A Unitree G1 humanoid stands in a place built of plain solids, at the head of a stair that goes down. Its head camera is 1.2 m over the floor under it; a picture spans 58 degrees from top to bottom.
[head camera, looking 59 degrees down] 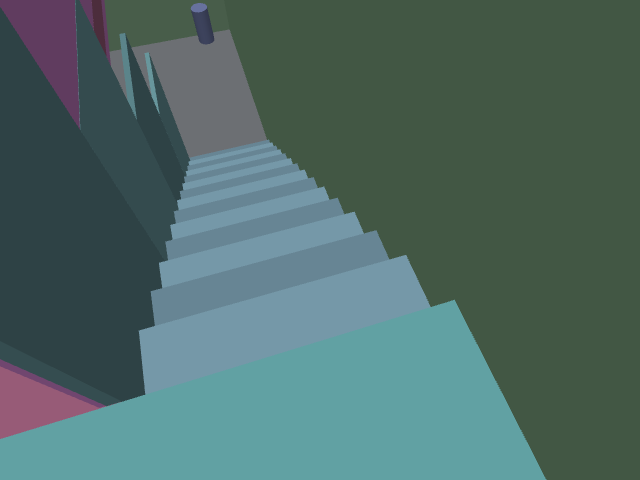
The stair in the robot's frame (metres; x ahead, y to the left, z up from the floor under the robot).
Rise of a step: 0.19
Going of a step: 0.24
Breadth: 0.97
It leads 17 degrees to the left of straight ahead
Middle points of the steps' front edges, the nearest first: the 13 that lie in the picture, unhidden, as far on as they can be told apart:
0.37 0.06 0.00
0.63 0.14 -0.19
0.86 0.22 -0.38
1.09 0.29 -0.58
1.32 0.36 -0.77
1.55 0.43 -0.96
1.78 0.50 -1.15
2.01 0.58 -1.34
2.24 0.65 -1.53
2.47 0.72 -1.73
2.70 0.79 -1.92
2.93 0.86 -2.11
3.16 0.94 -2.30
